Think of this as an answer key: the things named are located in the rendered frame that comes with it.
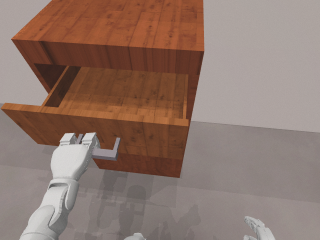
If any handle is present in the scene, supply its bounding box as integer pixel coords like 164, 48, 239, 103
75, 134, 121, 161

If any robot left shin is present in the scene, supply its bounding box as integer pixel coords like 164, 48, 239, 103
133, 233, 143, 237

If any cabinet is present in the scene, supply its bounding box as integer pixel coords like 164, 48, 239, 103
11, 0, 205, 178

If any drawer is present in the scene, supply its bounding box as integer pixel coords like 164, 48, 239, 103
0, 65, 189, 160

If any robot left forearm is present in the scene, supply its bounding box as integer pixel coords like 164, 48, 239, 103
19, 177, 79, 240

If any robot right hand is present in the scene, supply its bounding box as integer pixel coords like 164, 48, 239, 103
243, 216, 276, 240

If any robot left hand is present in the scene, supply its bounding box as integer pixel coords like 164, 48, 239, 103
50, 132, 101, 182

